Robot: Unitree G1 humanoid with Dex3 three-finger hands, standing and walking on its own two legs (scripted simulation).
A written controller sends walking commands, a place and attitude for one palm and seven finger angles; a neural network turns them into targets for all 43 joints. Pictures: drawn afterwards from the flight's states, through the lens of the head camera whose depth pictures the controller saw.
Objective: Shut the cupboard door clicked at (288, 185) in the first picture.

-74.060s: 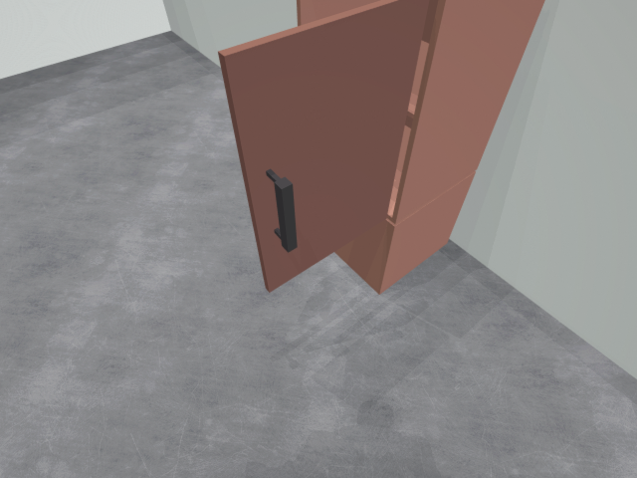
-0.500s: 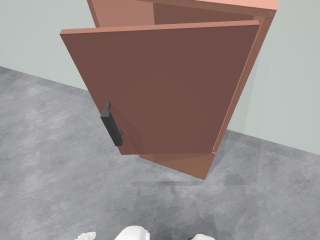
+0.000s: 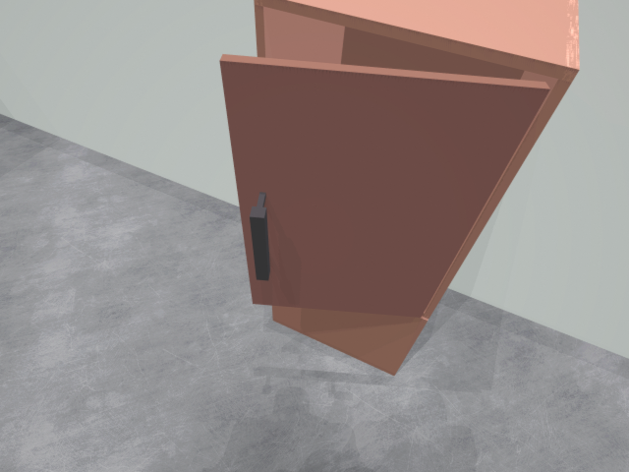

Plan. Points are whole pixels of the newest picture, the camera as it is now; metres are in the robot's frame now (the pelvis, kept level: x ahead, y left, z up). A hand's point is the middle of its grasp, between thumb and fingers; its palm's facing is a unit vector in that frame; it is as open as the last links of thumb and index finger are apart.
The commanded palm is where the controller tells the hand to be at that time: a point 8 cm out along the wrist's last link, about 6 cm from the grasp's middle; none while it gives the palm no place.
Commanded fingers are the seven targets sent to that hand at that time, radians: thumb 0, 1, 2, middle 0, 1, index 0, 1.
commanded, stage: come to a stop and stand still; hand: left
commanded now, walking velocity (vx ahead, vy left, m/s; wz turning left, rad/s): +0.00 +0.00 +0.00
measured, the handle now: (262, 238) +0.49 +0.14 -0.06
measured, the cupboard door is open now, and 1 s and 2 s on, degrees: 21 21 21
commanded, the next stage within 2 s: look again from close up in 0.40 s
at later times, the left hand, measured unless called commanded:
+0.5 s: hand out of the picture -0.02 +0.17 -0.17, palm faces +0.02 -0.99 -0.16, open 7.3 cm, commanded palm none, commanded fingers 0.00 0.90 0.90 -0.20 -0.30 -0.20 -0.30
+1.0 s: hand out of the picture +0.02 +0.19 -0.17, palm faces +0.01 -0.97 -0.23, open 7.4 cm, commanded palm none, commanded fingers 0.00 0.90 0.90 -0.20 -0.30 -0.20 -0.30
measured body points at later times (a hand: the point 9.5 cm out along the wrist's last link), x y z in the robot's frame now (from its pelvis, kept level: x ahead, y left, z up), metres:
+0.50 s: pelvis -0.02 +0.01 +0.01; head +0.00 +0.02 +0.46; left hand -0.02 +0.22 -0.16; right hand -0.05 -0.21 -0.15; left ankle -0.03 +0.11 -0.74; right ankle -0.01 -0.13 -0.74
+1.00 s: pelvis +0.00 +0.01 +0.00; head +0.01 +0.00 +0.45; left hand +0.02 +0.25 -0.15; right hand +0.04 -0.23 -0.15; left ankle -0.03 +0.11 -0.74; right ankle -0.01 -0.13 -0.74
